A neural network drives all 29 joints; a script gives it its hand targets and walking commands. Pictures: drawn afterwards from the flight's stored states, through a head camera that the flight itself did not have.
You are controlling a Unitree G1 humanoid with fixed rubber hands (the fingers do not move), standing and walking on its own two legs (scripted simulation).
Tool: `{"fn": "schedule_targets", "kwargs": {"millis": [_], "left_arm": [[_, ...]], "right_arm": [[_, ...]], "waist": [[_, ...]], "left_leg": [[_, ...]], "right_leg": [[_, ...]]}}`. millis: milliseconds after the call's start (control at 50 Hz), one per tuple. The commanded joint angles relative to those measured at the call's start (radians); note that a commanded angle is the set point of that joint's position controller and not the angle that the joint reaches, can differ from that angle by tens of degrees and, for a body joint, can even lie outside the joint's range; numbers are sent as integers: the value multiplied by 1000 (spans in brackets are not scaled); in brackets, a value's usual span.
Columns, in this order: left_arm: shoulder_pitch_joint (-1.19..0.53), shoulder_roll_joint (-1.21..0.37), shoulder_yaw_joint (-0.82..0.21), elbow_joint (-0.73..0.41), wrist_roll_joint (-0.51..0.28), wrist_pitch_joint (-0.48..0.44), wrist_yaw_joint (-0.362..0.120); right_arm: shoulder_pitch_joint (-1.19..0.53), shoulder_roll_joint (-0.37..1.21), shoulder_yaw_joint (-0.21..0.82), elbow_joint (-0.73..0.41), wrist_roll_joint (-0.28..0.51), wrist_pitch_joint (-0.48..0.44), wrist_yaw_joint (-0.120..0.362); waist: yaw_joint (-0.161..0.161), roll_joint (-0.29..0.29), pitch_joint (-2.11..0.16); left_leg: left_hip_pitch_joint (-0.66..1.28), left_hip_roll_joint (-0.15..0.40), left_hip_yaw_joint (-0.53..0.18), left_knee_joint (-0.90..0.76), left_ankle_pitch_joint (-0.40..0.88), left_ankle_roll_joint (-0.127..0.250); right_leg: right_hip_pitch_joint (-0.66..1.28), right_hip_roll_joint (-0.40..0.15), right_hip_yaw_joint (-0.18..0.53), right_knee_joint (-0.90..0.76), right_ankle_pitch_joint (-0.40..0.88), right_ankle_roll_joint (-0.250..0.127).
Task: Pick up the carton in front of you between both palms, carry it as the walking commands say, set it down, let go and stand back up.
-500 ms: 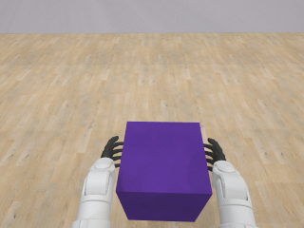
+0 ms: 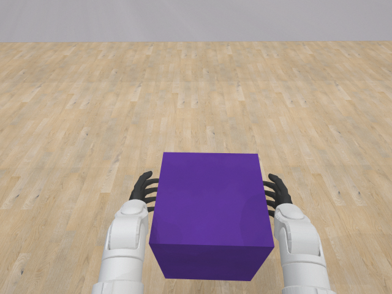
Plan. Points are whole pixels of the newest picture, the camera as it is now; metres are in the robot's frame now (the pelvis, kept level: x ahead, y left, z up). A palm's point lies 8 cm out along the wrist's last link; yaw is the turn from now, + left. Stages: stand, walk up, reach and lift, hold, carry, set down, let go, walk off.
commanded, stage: carry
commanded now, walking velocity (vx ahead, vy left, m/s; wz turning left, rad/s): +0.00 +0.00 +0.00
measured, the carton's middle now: (208, 219) +0.29 +0.00 -0.04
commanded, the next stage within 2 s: hold in 0.50 s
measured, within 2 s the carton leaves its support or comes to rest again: neither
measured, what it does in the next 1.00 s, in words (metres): stands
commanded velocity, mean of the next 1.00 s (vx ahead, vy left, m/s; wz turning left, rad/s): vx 0.00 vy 0.00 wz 0.00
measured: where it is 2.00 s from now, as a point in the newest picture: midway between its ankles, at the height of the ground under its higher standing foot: outside the picture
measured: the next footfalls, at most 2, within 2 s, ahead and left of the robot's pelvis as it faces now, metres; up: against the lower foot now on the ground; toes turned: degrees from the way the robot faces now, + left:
none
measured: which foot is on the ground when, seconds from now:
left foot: down 0.00-1.00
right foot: down 0.00-1.00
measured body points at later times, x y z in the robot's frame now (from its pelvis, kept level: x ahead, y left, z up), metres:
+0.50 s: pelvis -0.01 +0.00 +0.00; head -0.03 +0.00 +0.45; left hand +0.28 +0.15 +0.03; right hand +0.29 -0.15 +0.03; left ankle +0.03 +0.10 -0.74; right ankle -0.03 -0.11 -0.74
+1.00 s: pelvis -0.05 +0.00 +0.00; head -0.09 +0.01 +0.45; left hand +0.25 +0.13 +0.04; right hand +0.23 -0.17 +0.04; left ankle +0.03 +0.10 -0.74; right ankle -0.03 -0.11 -0.74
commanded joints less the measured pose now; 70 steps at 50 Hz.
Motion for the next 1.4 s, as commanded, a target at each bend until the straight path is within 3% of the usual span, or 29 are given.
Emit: {"fn": "schedule_targets", "kwargs": {"millis": [0,480,500,520,540,560,800,940,1060,1140,1240,1320,1380], "left_arm": [[-443,-859,-550,-74,-235,-39,-206],[-441,-858,-545,-74,-232,-36,-206],[-348,-884,-521,-92,-234,-30,-210],[-372,-866,-535,-130,-225,-42,-205],[-348,-842,-517,-128,-210,-39,-202],[-371,-836,-529,-130,-211,-40,-197],[-408,-791,-489,-98,-186,-46,-184],[-491,-859,-504,-51,-204,-35,-228],[-556,-929,-489,30,-206,-33,-254],[-640,-955,-404,142,-178,-47,-259],[-779,-944,-220,369,-89,-102,-260],[-806,-830,-33,461,20,-158,-231],[-776,-710,68,482,90,-223,-205]], "right_arm": [[-438,868,550,-72,235,-33,209],[-436,867,543,-70,231,-31,208],[-344,893,516,-64,224,-28,215],[-359,874,515,-95,211,-44,210],[-352,853,497,-104,203,-46,210],[-357,852,496,-85,201,-49,205],[-418,800,458,-46,186,-71,191],[-481,870,450,8,187,-74,208],[-576,927,456,64,204,-78,242],[-696,930,403,171,182,-96,275],[-823,905,209,388,68,-155,284],[-831,817,14,493,-60,-202,236],[-802,725,-70,515,-124,-252,200]], "waist": [[0,3,-221],[0,5,-221],[16,-53,-93],[-2,-38,-153],[6,4,-157],[-2,-20,-144],[10,-11,-16],[-3,-28,-1],[13,10,-5],[41,22,19],[38,35,68],[33,3,99],[44,0,77]], "left_leg": [[123,115,-125,-62,208,-1],[110,116,-126,-65,191,-2],[358,-136,-263,-85,392,9],[410,-119,-291,-80,472,7],[444,-118,-291,-97,447,1],[450,-126,-284,-89,467,-5],[467,-124,-264,-106,158,-3],[428,-123,-275,-101,-15,-14],[390,-114,-298,-124,-119,-20],[343,-99,-314,-144,-224,-14],[253,-84,-329,-142,-323,-1],[203,-102,-306,-62,-258,3],[107,-115,-276,16,-151,8]], "right_leg": [[25,-108,108,-84,160,-11],[11,-105,114,-81,152,-15],[44,134,271,-137,403,-38],[57,128,294,-128,464,-39],[76,123,294,-138,421,-40],[80,125,293,-151,426,-35],[-10,106,305,-197,102,-62],[-37,92,307,-195,-51,-80],[-37,95,304,-173,-89,-76],[-45,104,292,-139,-140,-68],[-70,126,274,-74,-149,-59],[-165,129,274,-40,-163,-65],[-231,137,270,18,-101,-57]]}}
